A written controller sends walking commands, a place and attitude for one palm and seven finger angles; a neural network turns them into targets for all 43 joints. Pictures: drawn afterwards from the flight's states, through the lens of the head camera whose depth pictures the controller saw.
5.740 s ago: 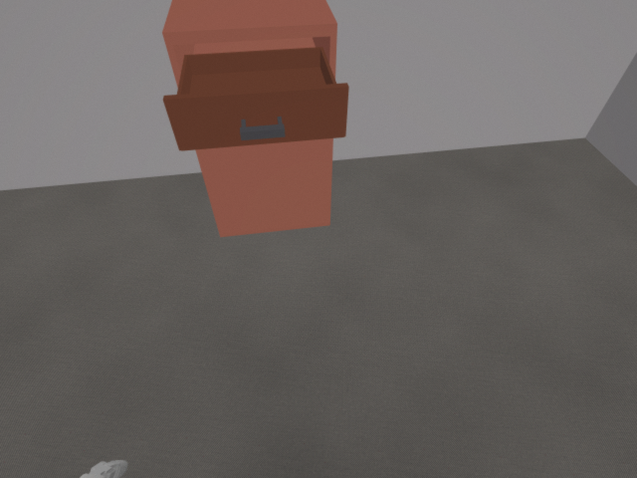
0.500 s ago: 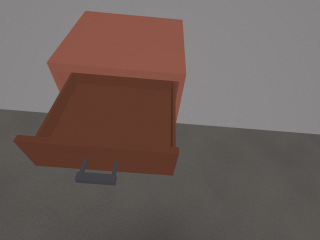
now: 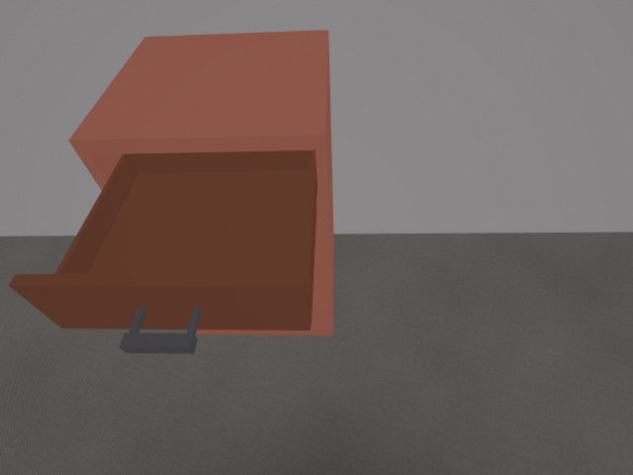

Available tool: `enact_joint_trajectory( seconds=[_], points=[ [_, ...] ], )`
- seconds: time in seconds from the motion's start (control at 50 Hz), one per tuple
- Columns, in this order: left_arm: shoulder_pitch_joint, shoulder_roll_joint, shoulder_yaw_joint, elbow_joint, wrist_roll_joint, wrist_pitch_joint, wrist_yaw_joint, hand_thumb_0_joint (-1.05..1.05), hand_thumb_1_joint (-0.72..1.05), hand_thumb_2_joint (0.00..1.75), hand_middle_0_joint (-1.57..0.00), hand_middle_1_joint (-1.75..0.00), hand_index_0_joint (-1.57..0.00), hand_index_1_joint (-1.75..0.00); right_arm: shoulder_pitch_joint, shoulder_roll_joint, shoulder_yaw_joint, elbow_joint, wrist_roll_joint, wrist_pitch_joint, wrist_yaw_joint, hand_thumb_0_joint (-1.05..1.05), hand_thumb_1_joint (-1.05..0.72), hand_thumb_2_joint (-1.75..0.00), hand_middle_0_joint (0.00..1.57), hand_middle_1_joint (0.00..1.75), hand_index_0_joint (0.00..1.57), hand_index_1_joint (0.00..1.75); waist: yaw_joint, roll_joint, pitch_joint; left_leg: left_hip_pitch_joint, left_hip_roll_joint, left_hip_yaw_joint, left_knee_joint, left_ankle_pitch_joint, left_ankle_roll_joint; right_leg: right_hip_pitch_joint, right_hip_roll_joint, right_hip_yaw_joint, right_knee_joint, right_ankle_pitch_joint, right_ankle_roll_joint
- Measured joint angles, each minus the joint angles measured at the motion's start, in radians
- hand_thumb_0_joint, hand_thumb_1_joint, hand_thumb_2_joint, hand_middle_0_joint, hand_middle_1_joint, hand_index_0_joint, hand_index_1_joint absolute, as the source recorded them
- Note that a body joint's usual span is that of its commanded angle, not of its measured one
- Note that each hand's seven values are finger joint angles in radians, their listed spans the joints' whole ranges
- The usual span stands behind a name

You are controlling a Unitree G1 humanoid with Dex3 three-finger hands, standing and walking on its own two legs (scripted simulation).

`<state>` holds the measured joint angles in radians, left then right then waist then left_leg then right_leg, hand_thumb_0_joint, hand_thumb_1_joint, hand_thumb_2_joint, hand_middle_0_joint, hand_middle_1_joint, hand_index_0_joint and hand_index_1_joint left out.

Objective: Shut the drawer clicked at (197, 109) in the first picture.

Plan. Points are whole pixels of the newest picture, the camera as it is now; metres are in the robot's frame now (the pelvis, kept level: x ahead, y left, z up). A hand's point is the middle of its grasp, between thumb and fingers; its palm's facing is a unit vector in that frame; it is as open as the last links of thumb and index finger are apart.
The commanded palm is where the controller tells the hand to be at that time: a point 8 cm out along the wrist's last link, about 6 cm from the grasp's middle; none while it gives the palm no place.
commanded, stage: come to a stop and stand still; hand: left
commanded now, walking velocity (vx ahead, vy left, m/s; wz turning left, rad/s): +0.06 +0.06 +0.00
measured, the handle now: (163, 329) +0.31 +0.27 -0.05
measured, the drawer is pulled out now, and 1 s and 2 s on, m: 0.30 0.30 0.30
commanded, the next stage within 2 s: look again from close up in 0.44 s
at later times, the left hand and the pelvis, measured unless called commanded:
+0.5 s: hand out of the picture -0.05 +0.20 -0.18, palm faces +0.06 -0.98 -0.17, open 7.4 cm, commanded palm none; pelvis -0.02 +0.03 +0.00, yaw -1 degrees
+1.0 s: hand out of the picture +0.00 +0.23 -0.18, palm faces +0.01 -0.98 -0.21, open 7.4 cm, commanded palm none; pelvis -0.02 +0.05 -0.01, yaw -1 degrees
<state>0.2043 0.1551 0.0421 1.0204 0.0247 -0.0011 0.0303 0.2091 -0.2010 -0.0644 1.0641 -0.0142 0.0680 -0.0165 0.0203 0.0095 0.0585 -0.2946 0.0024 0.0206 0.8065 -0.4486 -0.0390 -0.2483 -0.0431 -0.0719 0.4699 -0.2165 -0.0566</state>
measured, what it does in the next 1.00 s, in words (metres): steps on the spot: left foot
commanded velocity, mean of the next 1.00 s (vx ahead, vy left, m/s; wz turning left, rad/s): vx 0.00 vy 0.00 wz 0.00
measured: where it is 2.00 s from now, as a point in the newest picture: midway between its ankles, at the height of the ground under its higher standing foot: outside the picture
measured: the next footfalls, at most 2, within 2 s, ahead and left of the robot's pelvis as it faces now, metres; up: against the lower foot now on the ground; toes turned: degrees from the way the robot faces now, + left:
left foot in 0.18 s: -0.01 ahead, +0.16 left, +0.00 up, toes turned +1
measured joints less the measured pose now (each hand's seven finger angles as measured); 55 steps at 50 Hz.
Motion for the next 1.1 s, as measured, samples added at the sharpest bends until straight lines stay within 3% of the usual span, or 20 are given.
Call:
enact_joint_trajectory(
  seconds=[0.1,0.18,0.28,0.38,0.54,0.62,0.7,0.86,1.1],
  points=[
    [0.003,0.017,0.008,0.008,0.000,0.005,-0.002,0.00,0.91,0.90,-0.20,-0.30,-0.20,-0.29,0.007,0.006,0.008,-0.005,0.002,-0.012,-0.001,0.00,-0.91,-0.90,0.20,0.29,0.20,0.30,0.012,-0.018,-0.003,0.067,0.006,0.001,-0.173,0.040,0.008,-0.019,-0.005,0.001,-0.011,0.028,0.009],
    [0.018,0.024,0.010,0.040,-0.010,0.024,-0.004,0.00,0.91,0.90,-0.20,-0.30,-0.20,-0.29,0.024,0.010,0.020,-0.006,-0.002,-0.043,-0.007,0.00,-0.91,-0.90,0.20,0.29,0.20,0.30,0.001,-0.002,-0.023,0.150,0.030,-0.012,-0.384,0.158,0.026,-0.048,0.017,-0.014,0.025,0.023,0.028],
    [0.036,0.035,0.005,0.078,-0.009,0.035,-0.011,0.00,0.91,0.90,-0.20,-0.30,-0.20,-0.29,0.053,0.055,0.044,0.027,-0.006,-0.047,-0.010,0.00,-0.91,-0.90,0.20,0.29,0.20,0.30,0.010,-0.045,-0.035,0.163,0.013,0.000,-0.392,0.187,0.013,-0.027,0.002,0.002,-0.002,0.045,0.045],
    [0.071,0.013,-0.012,0.108,-0.008,0.023,-0.014,0.00,0.91,0.90,-0.20,-0.30,-0.19,-0.29,0.076,0.074,0.052,0.053,-0.004,-0.045,-0.011,0.00,-0.91,-0.90,0.20,0.29,0.20,0.30,0.014,-0.035,-0.039,0.175,0.012,0.005,-0.409,0.194,0.020,-0.010,0.003,0.006,-0.032,0.060,0.049],
    [0.120,-0.028,-0.024,0.145,-0.013,0.011,-0.009,0.00,0.91,0.90,-0.20,-0.30,-0.19,-0.29,0.108,0.094,0.056,0.067,0.001,-0.062,-0.016,0.00,-0.91,-0.90,0.20,0.29,0.20,0.30,-0.001,-0.023,-0.032,0.172,0.019,0.015,-0.417,0.190,0.022,-0.011,0.012,0.015,-0.054,0.068,0.051],
    [0.127,-0.046,-0.049,0.139,-0.012,-0.024,0.009,0.00,0.91,0.90,-0.20,-0.30,-0.20,-0.29,0.102,0.083,0.063,0.033,0.003,-0.075,-0.011,0.00,-0.91,-0.90,0.20,0.29,0.20,0.30,-0.018,-0.008,-0.001,0.136,0.023,0.021,-0.334,0.150,0.022,-0.039,0.013,0.021,0.001,0.049,0.052],
    [0.126,-0.042,-0.057,0.131,-0.014,-0.014,0.004,0.00,0.91,0.90,-0.20,-0.30,-0.20,-0.29,0.111,0.078,0.062,0.009,0.003,-0.079,-0.013,0.00,-0.91,-0.90,0.20,0.29,0.20,0.30,-0.036,-0.005,-0.017,0.142,0.011,0.020,-0.306,0.132,0.032,-0.035,0.000,0.023,0.040,0.022,0.059],
    [0.095,-0.005,-0.043,0.074,-0.011,-0.007,0.006,0.01,0.92,0.90,-0.20,-0.30,-0.20,-0.29,0.128,0.078,0.068,0.001,-0.003,-0.075,-0.005,0.00,-0.91,-0.90,0.20,0.29,0.20,0.30,-0.031,-0.010,-0.051,0.146,-0.001,0.020,-0.315,0.137,0.043,-0.032,-0.012,0.025,0.036,0.024,0.068],
    [0.078,0.004,-0.041,0.061,-0.017,-0.011,0.006,0.01,0.92,0.90,-0.20,-0.30,-0.19,-0.29,0.122,0.063,0.074,0.029,0.000,-0.082,-0.006,0.00,-0.91,-0.90,0.20,0.29,0.20,0.30,-0.033,-0.011,-0.029,0.181,-0.006,0.023,-0.352,0.153,0.044,-0.003,-0.014,0.028,0.009,0.035,0.072]
  ],
)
